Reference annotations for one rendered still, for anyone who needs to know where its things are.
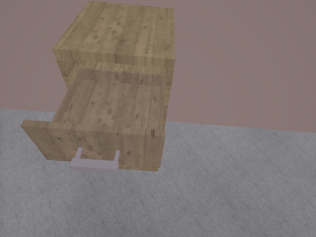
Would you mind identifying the drawer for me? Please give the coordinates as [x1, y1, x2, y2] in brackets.
[21, 67, 166, 168]

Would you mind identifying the cabinet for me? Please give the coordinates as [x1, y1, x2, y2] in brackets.
[52, 0, 176, 172]

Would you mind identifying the handle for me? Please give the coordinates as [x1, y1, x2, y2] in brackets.
[69, 147, 120, 174]

